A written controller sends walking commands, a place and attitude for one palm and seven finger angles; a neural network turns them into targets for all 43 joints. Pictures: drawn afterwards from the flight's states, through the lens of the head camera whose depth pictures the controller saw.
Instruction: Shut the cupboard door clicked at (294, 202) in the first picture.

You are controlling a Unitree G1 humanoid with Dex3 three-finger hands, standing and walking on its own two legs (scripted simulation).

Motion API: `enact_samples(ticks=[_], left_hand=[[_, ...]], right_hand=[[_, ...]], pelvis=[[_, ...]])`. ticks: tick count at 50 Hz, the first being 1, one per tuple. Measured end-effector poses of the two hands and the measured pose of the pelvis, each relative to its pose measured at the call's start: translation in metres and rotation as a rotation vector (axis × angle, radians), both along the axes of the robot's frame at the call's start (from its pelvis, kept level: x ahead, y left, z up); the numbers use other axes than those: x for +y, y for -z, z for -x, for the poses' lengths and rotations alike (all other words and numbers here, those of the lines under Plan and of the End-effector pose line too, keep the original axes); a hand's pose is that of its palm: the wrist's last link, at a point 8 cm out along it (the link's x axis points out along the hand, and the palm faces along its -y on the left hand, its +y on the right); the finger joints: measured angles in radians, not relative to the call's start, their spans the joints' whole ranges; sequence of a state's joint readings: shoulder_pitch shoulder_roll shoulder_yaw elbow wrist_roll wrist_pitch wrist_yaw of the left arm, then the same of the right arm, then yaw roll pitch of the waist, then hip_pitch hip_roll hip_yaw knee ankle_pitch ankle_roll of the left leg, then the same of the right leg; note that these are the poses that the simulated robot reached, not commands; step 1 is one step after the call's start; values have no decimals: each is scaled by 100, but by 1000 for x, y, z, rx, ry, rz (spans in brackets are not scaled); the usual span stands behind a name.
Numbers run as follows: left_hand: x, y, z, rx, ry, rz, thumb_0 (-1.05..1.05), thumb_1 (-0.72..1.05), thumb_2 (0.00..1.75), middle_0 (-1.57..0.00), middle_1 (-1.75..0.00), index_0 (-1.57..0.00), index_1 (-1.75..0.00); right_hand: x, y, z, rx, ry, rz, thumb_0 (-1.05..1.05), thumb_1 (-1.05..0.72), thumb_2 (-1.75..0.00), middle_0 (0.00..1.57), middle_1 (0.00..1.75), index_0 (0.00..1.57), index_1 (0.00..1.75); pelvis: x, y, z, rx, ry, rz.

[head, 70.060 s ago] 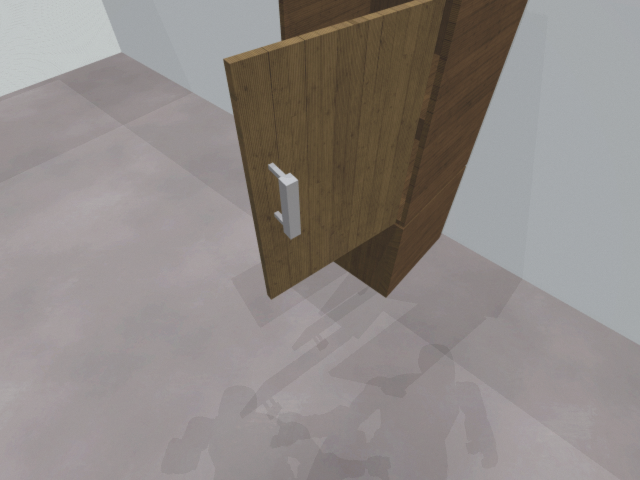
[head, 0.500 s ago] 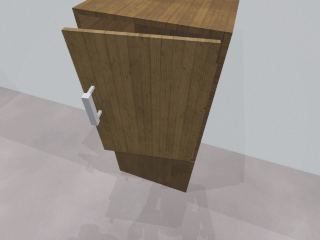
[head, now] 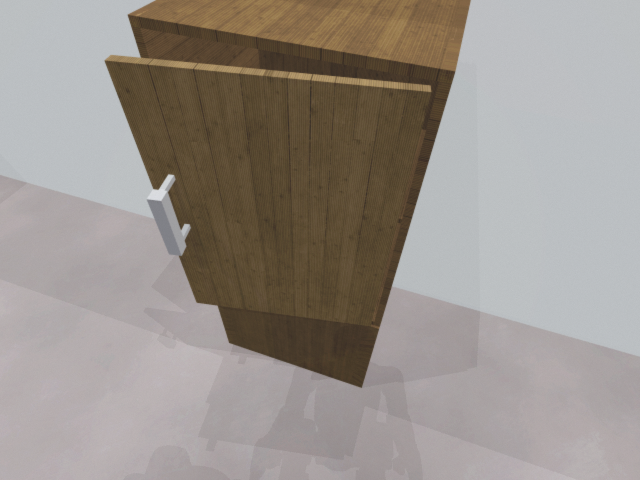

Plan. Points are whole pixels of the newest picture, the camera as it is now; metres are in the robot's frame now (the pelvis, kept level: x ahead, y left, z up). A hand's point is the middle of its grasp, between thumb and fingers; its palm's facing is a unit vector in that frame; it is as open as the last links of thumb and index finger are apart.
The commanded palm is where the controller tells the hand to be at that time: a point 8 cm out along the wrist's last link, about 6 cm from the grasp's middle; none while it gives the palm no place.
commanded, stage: look again from close up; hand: left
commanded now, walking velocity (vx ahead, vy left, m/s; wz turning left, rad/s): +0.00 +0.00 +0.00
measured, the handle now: (173, 215) +0.52 +0.29 -0.01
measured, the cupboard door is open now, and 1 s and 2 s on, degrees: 11 11 11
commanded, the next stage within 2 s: shuffle to correct the standing spot in 0.18 s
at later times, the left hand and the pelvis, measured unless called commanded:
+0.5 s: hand out of the picture -0.01 +0.15 -0.18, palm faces +0.02 -0.99 -0.17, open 7.4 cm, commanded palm none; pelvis +0.00 +0.00 +0.00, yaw -1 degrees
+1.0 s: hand out of the picture +0.05 +0.23 -0.19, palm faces +0.03 -0.97 -0.24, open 7.4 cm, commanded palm none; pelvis +0.02 +0.04 -0.02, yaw -2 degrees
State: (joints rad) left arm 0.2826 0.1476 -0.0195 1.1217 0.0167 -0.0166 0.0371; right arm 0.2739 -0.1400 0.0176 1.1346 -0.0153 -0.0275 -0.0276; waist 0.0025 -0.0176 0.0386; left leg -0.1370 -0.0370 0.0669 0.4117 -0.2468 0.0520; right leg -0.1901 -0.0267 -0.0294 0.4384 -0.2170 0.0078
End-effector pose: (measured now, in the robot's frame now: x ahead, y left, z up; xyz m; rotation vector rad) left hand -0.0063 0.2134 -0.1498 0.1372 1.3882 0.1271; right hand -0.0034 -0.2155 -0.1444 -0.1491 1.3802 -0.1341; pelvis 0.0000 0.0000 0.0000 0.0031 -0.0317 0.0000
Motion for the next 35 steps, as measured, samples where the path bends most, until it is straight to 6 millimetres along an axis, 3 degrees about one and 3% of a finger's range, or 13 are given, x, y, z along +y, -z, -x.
enact_samples(ticks=[10, 24, 35], left_hand=[[-1, -2, -7, -15, 1, -11, 1, 91, 90, -20, -30, -19, -30], [-9, 0, 4, 11, -9, 6, 1, 91, 90, -20, -30, -19, -30], [17, 6, -2, 22, -24, -7, 1, 90, 90, -20, -30, -20, -30]], right_hand=[[-3, 1, 1, 9, 4, -6, 0, -91, -90, 20, 30, 20, 30], [-7, 2, 5, 25, 18, -6, 0, -91, -90, 20, 30, 20, 30], [6, 2, 11, 40, 46, 20, 0, -91, -90, 20, 30, 20, 30]], pelvis=[[-5, -1, -2, -2, 0, 0], [-6, 1, -3, 4, 22, 1], [15, 7, -12, 14, 39, 2]])
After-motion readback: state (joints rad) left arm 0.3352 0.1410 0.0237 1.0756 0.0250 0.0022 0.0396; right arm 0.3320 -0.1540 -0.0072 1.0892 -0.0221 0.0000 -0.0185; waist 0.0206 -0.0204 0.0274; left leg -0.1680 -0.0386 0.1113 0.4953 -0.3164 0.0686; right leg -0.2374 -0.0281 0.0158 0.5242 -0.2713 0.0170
